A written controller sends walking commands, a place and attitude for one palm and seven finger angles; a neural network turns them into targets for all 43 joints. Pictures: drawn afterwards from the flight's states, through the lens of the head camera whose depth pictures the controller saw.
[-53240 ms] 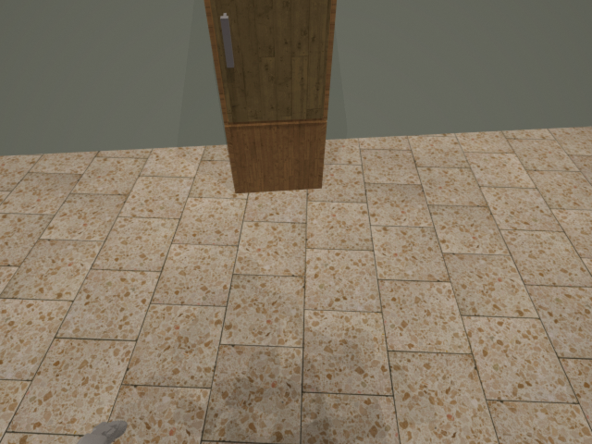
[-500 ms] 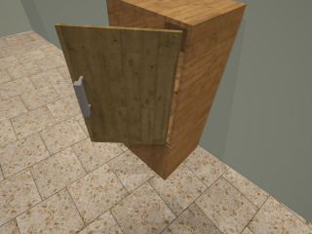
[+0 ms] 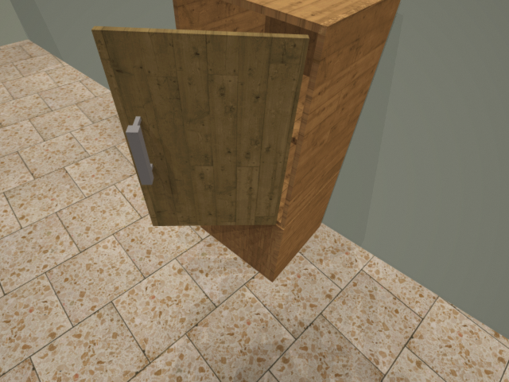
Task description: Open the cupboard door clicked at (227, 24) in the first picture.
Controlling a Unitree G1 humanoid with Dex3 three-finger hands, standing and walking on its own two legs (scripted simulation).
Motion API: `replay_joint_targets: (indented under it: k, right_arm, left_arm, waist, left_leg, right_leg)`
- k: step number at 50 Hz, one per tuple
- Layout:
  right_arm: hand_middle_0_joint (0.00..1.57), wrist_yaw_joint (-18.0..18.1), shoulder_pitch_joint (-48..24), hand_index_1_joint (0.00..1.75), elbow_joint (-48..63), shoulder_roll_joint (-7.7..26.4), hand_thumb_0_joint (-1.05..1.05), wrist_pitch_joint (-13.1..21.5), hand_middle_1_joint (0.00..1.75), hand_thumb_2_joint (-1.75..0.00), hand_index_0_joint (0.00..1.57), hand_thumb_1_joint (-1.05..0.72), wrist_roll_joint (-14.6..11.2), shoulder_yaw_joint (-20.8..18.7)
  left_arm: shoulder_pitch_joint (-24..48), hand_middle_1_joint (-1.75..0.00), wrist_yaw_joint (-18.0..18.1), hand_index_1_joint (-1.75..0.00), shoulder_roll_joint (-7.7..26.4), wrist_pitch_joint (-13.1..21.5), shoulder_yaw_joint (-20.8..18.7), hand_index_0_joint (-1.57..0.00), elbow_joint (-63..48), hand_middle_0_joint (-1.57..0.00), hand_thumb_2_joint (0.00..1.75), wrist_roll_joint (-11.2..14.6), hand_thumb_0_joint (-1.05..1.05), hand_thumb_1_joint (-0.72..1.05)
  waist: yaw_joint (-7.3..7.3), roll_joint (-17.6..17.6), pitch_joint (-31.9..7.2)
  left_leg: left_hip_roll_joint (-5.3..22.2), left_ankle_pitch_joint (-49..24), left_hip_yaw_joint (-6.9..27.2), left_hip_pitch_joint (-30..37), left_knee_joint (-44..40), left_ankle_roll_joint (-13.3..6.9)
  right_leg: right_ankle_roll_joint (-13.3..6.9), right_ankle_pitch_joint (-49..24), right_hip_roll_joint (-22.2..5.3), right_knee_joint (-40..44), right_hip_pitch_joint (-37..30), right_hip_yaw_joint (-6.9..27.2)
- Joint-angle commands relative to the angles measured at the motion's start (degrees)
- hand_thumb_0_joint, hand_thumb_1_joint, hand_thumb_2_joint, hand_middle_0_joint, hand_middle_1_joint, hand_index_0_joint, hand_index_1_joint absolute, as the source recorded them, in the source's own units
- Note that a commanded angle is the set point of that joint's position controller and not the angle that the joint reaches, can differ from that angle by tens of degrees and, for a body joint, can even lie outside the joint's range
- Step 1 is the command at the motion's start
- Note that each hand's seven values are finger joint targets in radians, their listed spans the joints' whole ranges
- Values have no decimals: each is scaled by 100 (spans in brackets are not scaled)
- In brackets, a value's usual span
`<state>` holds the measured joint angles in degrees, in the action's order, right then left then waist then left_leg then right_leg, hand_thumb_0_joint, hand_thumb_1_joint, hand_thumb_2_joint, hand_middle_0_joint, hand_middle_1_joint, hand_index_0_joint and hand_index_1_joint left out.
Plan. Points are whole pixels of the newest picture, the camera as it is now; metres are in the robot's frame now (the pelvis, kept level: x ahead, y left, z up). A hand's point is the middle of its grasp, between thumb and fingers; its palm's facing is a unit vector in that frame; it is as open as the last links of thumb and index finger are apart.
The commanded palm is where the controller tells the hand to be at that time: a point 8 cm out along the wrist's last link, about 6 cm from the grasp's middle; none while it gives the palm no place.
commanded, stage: shuffle to correct the standing spot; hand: left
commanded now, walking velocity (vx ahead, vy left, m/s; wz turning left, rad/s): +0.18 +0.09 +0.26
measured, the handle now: (142, 151) +0.60 +0.29 -0.01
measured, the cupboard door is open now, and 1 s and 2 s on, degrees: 42 42 42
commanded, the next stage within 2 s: come to a stop and stand still in 0.32 s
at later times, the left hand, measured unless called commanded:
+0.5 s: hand (158, 373) +0.17 +0.18 -0.16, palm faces +0.06 -0.99 -0.14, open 7.4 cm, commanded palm none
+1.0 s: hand out of the picture +0.07 +0.23 -0.17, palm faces +0.09 -0.98 -0.20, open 7.4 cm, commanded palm none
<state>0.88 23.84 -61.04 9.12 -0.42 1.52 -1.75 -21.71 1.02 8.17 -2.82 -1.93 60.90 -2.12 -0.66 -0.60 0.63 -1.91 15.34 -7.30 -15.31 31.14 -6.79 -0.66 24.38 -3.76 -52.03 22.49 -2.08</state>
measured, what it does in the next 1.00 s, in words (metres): steps on the spot: right foot, then left foot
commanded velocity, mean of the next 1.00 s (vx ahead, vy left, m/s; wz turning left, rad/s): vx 0.02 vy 0.00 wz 0.07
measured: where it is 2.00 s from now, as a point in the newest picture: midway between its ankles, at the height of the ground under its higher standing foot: outside the picture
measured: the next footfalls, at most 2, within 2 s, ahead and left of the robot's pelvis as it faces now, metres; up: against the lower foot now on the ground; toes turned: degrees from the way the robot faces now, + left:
right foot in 0.48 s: +0.14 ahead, -0.11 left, +0.00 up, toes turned -3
left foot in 0.66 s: +0.13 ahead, +0.12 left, +0.00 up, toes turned +10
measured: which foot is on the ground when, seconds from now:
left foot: down 0.00-0.50, up 0.52-0.64, down 0.66-1.00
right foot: up 0.00-0.46, down 0.48-0.70, up 0.72-1.00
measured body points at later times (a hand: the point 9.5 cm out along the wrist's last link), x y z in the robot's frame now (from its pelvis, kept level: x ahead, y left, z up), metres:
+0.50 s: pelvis +0.07 +0.02 +0.00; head +0.07 +0.02 +0.45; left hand +0.17 +0.23 -0.14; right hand +0.02 -0.19 -0.16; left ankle +0.03 +0.05 -0.73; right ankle +0.10 -0.10 -0.73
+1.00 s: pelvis +0.06 +0.05 +0.01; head +0.09 +0.06 +0.46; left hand +0.06 +0.28 -0.15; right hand +0.15 -0.18 -0.13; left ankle +0.09 +0.12 -0.73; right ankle +0.02 -0.10 -0.69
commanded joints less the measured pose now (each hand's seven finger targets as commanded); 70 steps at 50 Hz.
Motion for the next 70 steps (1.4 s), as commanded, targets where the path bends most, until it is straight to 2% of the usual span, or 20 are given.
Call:
replay_joint_targets:
  k: [1, 9, 21, 23, 24, 25, 26, 29, 32, 35, 39, 43, 48, 51, 55, 56, 58, 63, 67, 70]
  right_arm:
    - [20, 92, 53, 30, 266, 602, 0, 242, 30, -90, 20, -90, -10, -63]
    - [20, 160, 570, 30, 3, 551, 0, 268, 30, -90, 20, -90, 17, -88]
    - [20, 149, 421, 30, -89, 456, 0, 272, 30, -90, 20, -90, -2, -76]
    - [20, 128, 182, 30, 21, 337, 0, 289, 30, -90, 20, -90, -95, -39]
    - [20, 121, 92, 30, 157, 222, 0, 291, 30, -90, 20, -90, -116, -7]
    - [20, 138, -96, 30, 258, 269, 0, 216, 30, -90, 20, -90, -76, -43]
    - [20, 134, -205, 30, 280, 274, 0, 163, 30, -90, 20, -90, -84, -75]
    - [20, 93, -232, 30, 263, 33, 0, -35, 30, -90, 20, -90, -110, -72]
    - [20, 61, 302, 30, 140, 51, 0, -56, 30, -90, 20, -90, -78, -131]
    - [20, 78, -224, 30, 461, 885, 0, 0, 30, -90, 20, -90, 2, -282]
    - [20, 189, -695, 30, 615, 825, 0, 91, 30, -90, 20, -90, 23, -202]
    - [20, 237, -650, 30, 514, 874, 0, 133, 30, -90, 20, -90, -56, -224]
    - [20, 254, -681, 30, 404, 954, 0, 53, 30, -90, 20, -90, -25, -249]
    - [20, 197, -925, 30, 367, 947, 0, 12, 30, -90, 20, -90, 10, -239]
    - [20, 90, -1151, 30, 275, 776, 0, -47, 30, -90, 20, -90, -20, -216]
    - [20, 67, -1169, 30, 274, 587, 0, -84, 30, -90, 20, -90, -61, -180]
    - [20, -7, -1174, 30, 428, 341, 0, -185, 30, -90, 20, -90, -54, -131]
    - [20, -117, -654, 30, 130, 360, 0, -105, 30, -90, 20, -90, -16, -179]
    - [20, -56, -730, 30, 229, 245, 0, 2, 30, -90, 20, -90, -52, -124]
    - [20, 16, -251, 30, 60, 148, 0, 42, 30, -90, 20, -90, -72, -75]
  left_arm:
    - [-31, -30, -31, -30, 164, 249, -74, -20, -379, -20, 90, 15, 0, 90]
    - [973, -30, -35, -30, 214, 247, -109, -20, -776, -20, 90, 33, 0, 90]
    - [914, -30, 18, -30, 163, 349, -137, -20, -816, -20, 90, 63, 0, 90]
    - [250, -30, 104, -30, 393, 409, -172, -20, -572, -20, 90, 73, 0, 90]
    - [-141, -30, 156, -30, 671, 431, -219, -20, -449, -20, 90, 78, 0, 90]
    - [-233, -30, 163, -30, 872, 436, -232, -20, -420, -20, 90, 105, 0, 90]
    - [-74, -30, 196, -30, 936, 435, -259, -20, -485, -20, 90, 92, 0, 90]
    - [746, -30, 234, -30, 737, 387, -197, -20, -673, -20, 90, 51, 0, 90]
    - [903, -30, 200, -30, 875, 283, -263, -20, -773, -20, 90, 105, 0, 90]
    - [542, -30, 165, -30, 478, 111, -175, -20, -864, -20, 90, 162, 0, 90]
    - [536, -30, 148, -30, 421, 84, -118, -20, -651, -20, 90, 101, 0, 90]
    - [391, -30, 114, -30, 463, 120, -59, -20, -548, -20, 90, 115, 0, 90]
    - [465, -30, 60, -30, 540, 17, -88, -20, -562, -20, 90, 90, 0, 90]
    - [338, -30, 34, -30, 401, -7, -69, -20, -459, -20, 90, 93, 0, 90]
    - [-412, -30, 44, -30, 345, 117, -47, -20, -79, -20, 90, 64, 0, 90]
    - [-527, -30, 65, -30, 519, 158, -61, -20, -43, -20, 90, 30, 0, 90]
    - [7, -30, 121, -30, 1122, 194, -145, -20, -281, -20, 90, 51, 0, 90]
    - [444, -30, 91, -30, 879, 393, -142, -20, -421, -20, 90, 79, 0, 90]
    - [-62, -30, 80, -30, 907, 410, -200, -20, -237, -20, 90, 32, 0, 90]
    - [67, -30, 80, -30, 816, 354, -196, -20, -174, -20, 90, 93, 0, 90]
  waist:
    - [119, 207, 569]
    - [-179, 348, 352]
    - [25, 227, 141]
    - [334, -377, -29]
    - [401, -1056, -94]
    - [392, -969, 73]
    - [339, -506, 142]
    - [-40, -538, 547]
    - [-237, -452, 90]
    - [32, 1662, -5]
    - [40, 414, 7]
    - [-51, 497, -657]
    - [-109, 622, -415]
    - [-43, 817, -223]
    - [264, 507, 43]
    - [311, -69, 269]
    - [191, -1323, 834]
    - [20, -623, 920]
    - [299, -735, 469]
    - [100, -699, 254]
  left_leg:
    - [1471, 1124, 2136, 27, -2418, -371]
    - [1622, 23, 2316, 1020, -2165, -655]
    - [1164, -1594, 1743, 822, -1286, 54]
    - [768, -1869, 1230, -503, -333, 445]
    - [229, -506, 638, -1504, 408, 711]
    - [117, 1510, 467, -1629, 1245, 811]
    - [321, 1678, 825, -1340, 1704, 766]
    - [548, 1377, 775, -657, 1445, 831]
    - [384, -747, 340, 579, -231, 939]
    - [2002, -3115, 1832, 124, -1212, -31]
    - [2036, -4244, 1843, 624, -1065, -435]
    - [1920, -5055, 1458, 1865, -799, -375]
    - [2072, -3807, 1538, 1448, -1074, -388]
    - [1927, -1573, 1572, 645, -1531, -210]
    - [1212, 1294, 1185, -551, -1683, 389]
    - [794, 1619, 853, -824, -1194, 638]
    - [364, 1051, 339, -755, 543, 902]
    - [482, 397, 464, -964, 1813, 830]
    - [476, 761, 372, -744, 626, 887]
    - [351, -86, 300, 440, -726, 860]
  right_leg:
    - [12, -466, -195, -599, 783, -80]
    - [123, -188, -137, 684, 874, -132]
    - [9, -849, 135, 2374, -732, -352]
    - [-323, -1676, -504, 2767, -2449, 423]
    - [-805, -2632, -1539, 2860, -3157, 1638]
    - [-1407, -3606, -2288, 3151, -2777, 2075]
    - [-1582, -3920, -2257, 3233, -2144, 1832]
    - [-1154, -4324, -1661, 3183, -893, 780]
    - [-570, -3465, -1073, 2306, -455, 216]
    - [194, 368, 83, 699, -359, -299]
    - [176, 522, 22, -283, 50, 243]
    - [301, 146, 87, 200, 172, 199]
    - [283, 309, 94, 315, 33, 252]
    - [211, 243, 85, 918, -570, 122]
    - [102, -715, 213, 2823, -1979, -245]
    - [-6, -84, -133, 3457, -1885, 231]
    - [-731, 2537, -1692, 5046, -246, 2202]
    - [-614, 379, -1133, 4454, -426, 1222]
    - [-750, -1056, -1246, 3852, -1314, 1142]
    - [-509, -1418, -952, 3256, -879, 816]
